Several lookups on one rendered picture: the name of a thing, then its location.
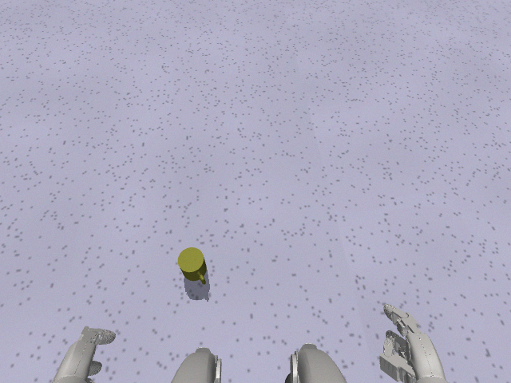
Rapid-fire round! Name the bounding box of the mug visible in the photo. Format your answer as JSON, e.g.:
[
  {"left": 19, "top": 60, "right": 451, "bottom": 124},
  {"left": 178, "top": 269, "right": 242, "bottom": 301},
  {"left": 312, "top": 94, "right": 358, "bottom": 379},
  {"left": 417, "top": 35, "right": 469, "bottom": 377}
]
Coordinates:
[{"left": 178, "top": 247, "right": 207, "bottom": 284}]

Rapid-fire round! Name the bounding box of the left robot hand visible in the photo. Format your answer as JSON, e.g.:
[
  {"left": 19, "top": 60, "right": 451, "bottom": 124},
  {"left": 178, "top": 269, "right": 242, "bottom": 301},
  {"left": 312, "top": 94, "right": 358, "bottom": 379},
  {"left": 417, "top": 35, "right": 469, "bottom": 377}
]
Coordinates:
[{"left": 52, "top": 326, "right": 116, "bottom": 383}]

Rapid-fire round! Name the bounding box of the right robot hand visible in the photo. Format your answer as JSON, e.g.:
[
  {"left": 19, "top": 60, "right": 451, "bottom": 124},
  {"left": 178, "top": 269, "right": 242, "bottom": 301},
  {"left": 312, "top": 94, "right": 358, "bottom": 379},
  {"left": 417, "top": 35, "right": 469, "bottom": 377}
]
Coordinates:
[{"left": 379, "top": 304, "right": 446, "bottom": 383}]

